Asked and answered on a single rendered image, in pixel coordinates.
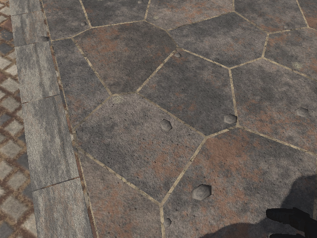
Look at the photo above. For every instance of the right robot hand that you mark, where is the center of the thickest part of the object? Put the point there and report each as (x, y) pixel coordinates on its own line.
(296, 218)

